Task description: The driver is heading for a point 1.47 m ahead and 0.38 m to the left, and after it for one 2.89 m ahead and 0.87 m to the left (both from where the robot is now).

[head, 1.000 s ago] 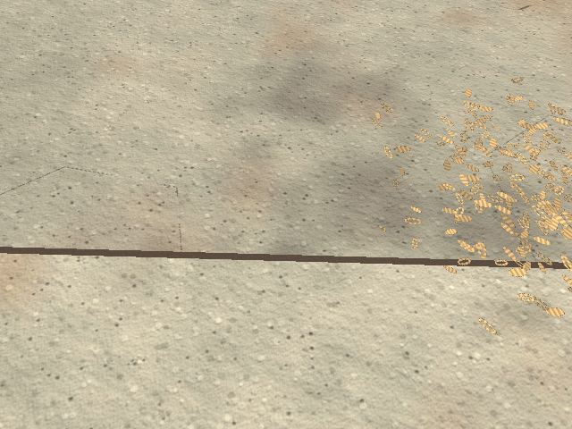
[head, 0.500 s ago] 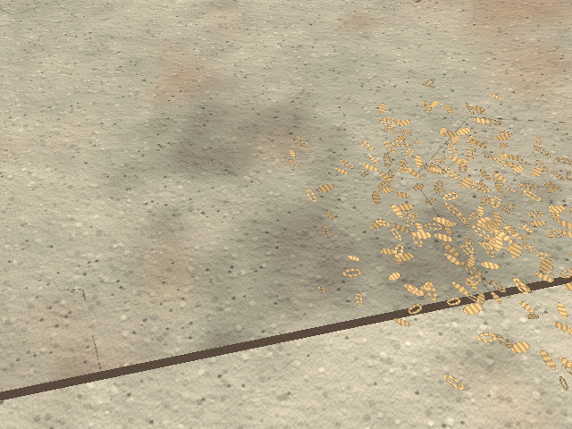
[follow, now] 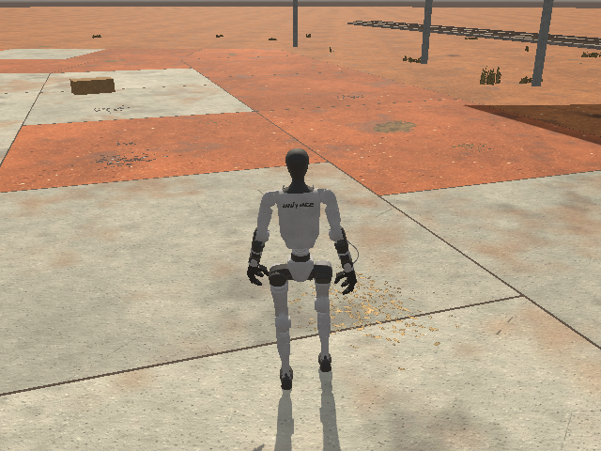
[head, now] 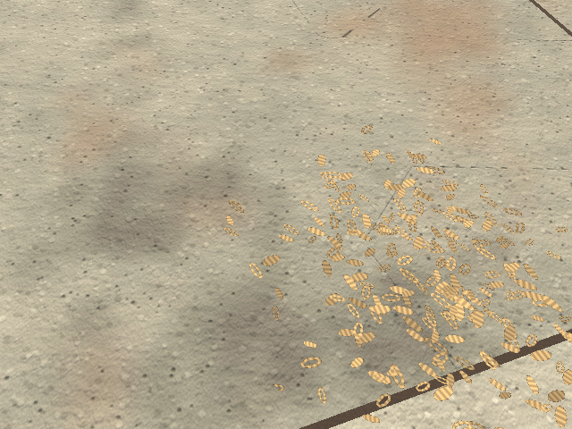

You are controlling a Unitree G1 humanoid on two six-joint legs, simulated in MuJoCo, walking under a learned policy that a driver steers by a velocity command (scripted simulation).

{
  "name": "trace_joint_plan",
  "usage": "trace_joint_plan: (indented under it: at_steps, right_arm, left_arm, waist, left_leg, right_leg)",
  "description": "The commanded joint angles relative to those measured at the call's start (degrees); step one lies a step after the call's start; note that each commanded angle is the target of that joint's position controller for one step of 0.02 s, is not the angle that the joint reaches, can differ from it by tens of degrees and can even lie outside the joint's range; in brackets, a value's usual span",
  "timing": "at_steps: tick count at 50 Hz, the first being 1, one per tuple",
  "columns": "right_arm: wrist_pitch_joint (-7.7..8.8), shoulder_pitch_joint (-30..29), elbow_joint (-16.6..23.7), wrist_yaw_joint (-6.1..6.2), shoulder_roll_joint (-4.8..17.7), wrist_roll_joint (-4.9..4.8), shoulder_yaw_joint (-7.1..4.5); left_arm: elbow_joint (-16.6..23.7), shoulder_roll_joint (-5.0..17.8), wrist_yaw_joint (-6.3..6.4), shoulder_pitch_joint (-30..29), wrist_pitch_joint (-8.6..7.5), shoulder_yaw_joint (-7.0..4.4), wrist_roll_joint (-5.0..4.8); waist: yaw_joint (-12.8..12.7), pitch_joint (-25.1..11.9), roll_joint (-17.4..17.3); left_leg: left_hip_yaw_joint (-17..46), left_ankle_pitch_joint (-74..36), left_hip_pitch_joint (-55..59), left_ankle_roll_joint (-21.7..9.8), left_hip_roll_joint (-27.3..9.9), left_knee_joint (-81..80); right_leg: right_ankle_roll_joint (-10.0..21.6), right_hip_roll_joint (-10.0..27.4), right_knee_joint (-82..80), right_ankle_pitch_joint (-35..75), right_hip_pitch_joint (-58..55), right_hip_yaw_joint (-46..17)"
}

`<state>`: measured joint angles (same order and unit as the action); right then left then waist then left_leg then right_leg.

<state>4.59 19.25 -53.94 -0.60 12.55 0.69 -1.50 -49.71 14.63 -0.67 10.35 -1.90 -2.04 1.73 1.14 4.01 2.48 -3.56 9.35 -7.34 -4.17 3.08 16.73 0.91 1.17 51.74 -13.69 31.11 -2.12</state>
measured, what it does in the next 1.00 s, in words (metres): walks ahead: right foot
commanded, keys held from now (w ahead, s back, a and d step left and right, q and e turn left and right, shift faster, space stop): no key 0.56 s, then w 0.44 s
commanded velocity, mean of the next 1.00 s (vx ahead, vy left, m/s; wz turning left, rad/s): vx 0.17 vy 0.00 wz -0.01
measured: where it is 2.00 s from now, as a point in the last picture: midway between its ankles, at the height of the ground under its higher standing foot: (298, 328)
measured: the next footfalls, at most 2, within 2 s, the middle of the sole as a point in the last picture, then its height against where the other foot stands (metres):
right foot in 0.16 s outside the picture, level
left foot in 1.36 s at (262, 384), level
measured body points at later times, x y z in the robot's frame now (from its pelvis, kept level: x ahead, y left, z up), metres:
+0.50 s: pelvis +0.09 -0.03 -0.01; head +0.09 -0.03 +0.44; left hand +0.15 +0.21 -0.15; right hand +0.10 -0.26 -0.16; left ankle +0.06 +0.09 -0.75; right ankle +0.14 -0.11 -0.75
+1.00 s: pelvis +0.21 -0.05 -0.01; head +0.22 -0.07 +0.44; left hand +0.22 +0.20 -0.15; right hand +0.19 -0.30 -0.17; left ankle +0.11 +0.07 -0.68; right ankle +0.19 -0.12 -0.75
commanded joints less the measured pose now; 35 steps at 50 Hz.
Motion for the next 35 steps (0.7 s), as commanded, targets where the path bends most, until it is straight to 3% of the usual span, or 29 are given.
trace_joint_plan:
  at_steps: [1,6,8,9,10,11,12,14,17,20,21,23,28,30,32,35]
  right_arm:
    - [0.23,-0.44,1.91,0.32,7.11,-0.07,-0.97]
    - [-0.95,0.66,-0.19,0.92,7.03,-0.24,-0.82]
    - [-1.27,0.72,-0.83,1.28,6.29,-0.40,-0.56]
    - [-1.14,2.85,-0.36,1.47,5.41,0.01,-0.24]
    - [-1.98,10.99,-2.42,1.61,0.60,-1.03,0.82]
    - [-3.45,9.72,-3.88,2.30,3.04,-0.98,0.35]
    - [-4.22,5.99,-3.26,2.45,4.32,-0.54,-0.14]
    - [-5.38,1.88,-3.10,2.19,3.30,-0.16,-0.09]
    - [-5.94,4.69,-6.08,2.27,0.71,0.11,0.81]
    - [-5.55,1.90,-6.26,2.34,2.73,0.89,0.99]
    - [-5.32,1.19,-6.85,2.26,3.51,0.60,0.84]
    - [-4.65,0.97,-7.63,2.37,2.26,0.23,1.17]
    - [-3.86,0.76,-8.59,2.89,2.35,-0.05,1.23]
    - [-4.05,2.30,-9.24,2.79,2.68,0.30,0.96]
    - [-4.34,2.65,-8.58,2.53,3.44,0.66,0.52]
    - [-3.79,6.53,-8.66,2.35,4.27,0.32,-0.02]
  left_arm:
    - [0.95,0.68,0.11,2.58,0.21,0.64,-0.45]
    - [-0.32,1.79,1.44,1.17,-0.18,0.69,-0.47]
    - [-2.21,2.55,1.98,4.62,-1.24,0.53,0.10]
    - [-3.00,6.23,2.34,7.80,-1.94,-0.20,0.48]
    - [-3.38,7.07,2.40,7.21,-1.38,-0.20,-0.45]
    - [-3.36,3.98,2.20,7.19,-0.71,0.42,-1.49]
    - [-3.29,3.05,2.18,5.35,-0.47,0.82,-1.26]
    - [-3.46,2.43,2.80,2.12,0.07,1.38,-0.53]
    - [-4.13,2.65,3.12,-1.71,0.65,1.34,-1.27]
    - [-5.68,2.86,2.75,-0.40,1.34,0.86,-2.10]
    - [-6.22,2.67,2.60,0.25,1.58,0.59,-2.10]
    - [-7.98,2.09,2.60,2.29,1.37,0.53,-1.57]
    - [-10.48,1.17,2.48,3.47,0.77,0.56,-1.50]
    - [-11.25,1.68,2.42,4.12,1.19,0.26,-1.47]
    - [-11.12,2.75,2.11,4.34,1.82,-0.41,-1.24]
    - [-9.26,0.36,1.29,1.45,1.09,-0.10,-1.06]
  waist:
    - [-1.48,-5.57,-9.44]
    - [-0.82,-4.73,-8.50]
    - [-2.63,-4.72,-4.43]
    - [-2.10,-8.21,0.33]
    - [1.15,-12.63,8.54]
    - [-1.21,-12.96,7.07]
    - [-1.20,-8.91,5.79]
    - [-0.27,-6.07,4.91]
    - [2.42,-6.13,3.46]
    - [0.43,-1.86,1.43]
    - [-0.52,1.49,-1.98]
    - [-1.03,0.69,-4.39]
    - [-1.40,-1.91,-3.59]
    - [-1.21,-1.90,-3.22]
    - [-1.01,1.59,-3.51]
    - [1.21,5.96,-6.93]
  left_leg:
    - [2.83,-45.91,-0.93,-5.84,-11.89,-1.32]
    - [6.02,-37.39,1.43,-5.03,-14.26,3.42]
    - [6.49,-26.53,-0.70,-1.99,-12.27,8.71]
    - [5.14,-13.24,-4.16,-0.08,-9.73,13.34]
    - [2.40,13.51,-5.95,1.22,-4.60,17.77]
    - [2.61,22.46,-6.06,1.43,-2.87,20.48]
    - [3.54,24.13,-7.80,1.67,-2.49,21.86]
    - [4.33,21.14,-7.10,2.39,-3.13,20.75]
    - [3.14,8.71,0.85,3.60,-3.24,10.83]
    - [6.76,4.44,-0.12,3.46,-6.77,3.55]
    - [7.00,6.55,-5.21,3.14,-6.78,3.71]
    - [7.50,4.92,-6.07,3.04,-7.48,1.92]
    - [8.18,1.95,-4.36,2.27,-8.40,0.90]
    - [7.38,12.77,-4.61,1.27,-6.92,1.37]
    - [8.59,25.93,-7.59,-0.97,-6.49,1.93]
    - [16.78,32.41,-4.80,-4.56,-10.94,-2.79]
  right_leg:
    - [-0.79,-0.59,-8.89,6.03,-8.48,4.23]
    - [1.08,-0.98,-19.13,6.59,-13.47,3.83]
    - [2.38,0.85,-30.50,17.64,-22.19,1.16]
    - [3.50,8.68,-28.56,37.46,-30.03,-5.71]
    - [11.17,17.36,-26.82,51.03,-33.46,-13.22]
    - [14.89,18.46,-29.16,42.74,-30.59,-16.50]
    - [14.88,16.97,-31.97,34.35,-26.80,-16.48]
    - [12.08,14.06,-35.89,22.53,-21.85,-13.72]
    - [6.78,8.80,-37.01,10.06,-17.08,-7.97]
    - [2.53,5.35,-38.96,-8.52,-13.97,-7.01]
    - [2.40,4.15,-38.83,-6.22,-15.82,-5.79]
    - [2.95,4.13,-35.93,1.09,-20.23,-5.21]
    - [3.24,3.75,-33.21,10.26,-23.87,-3.76]
    - [3.76,2.00,-32.83,-2.94,-22.51,-3.02]
    - [5.22,0.77,-31.63,-18.72,-17.17,-3.06]
    - [5.39,-1.02,-25.59,-18.54,-7.68,-1.98]
Keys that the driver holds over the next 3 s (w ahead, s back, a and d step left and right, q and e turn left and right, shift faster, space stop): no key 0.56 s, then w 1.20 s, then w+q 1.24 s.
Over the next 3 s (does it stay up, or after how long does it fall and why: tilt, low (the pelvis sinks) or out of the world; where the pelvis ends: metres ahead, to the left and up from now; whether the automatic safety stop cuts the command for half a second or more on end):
stays up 1.28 0.12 -0.03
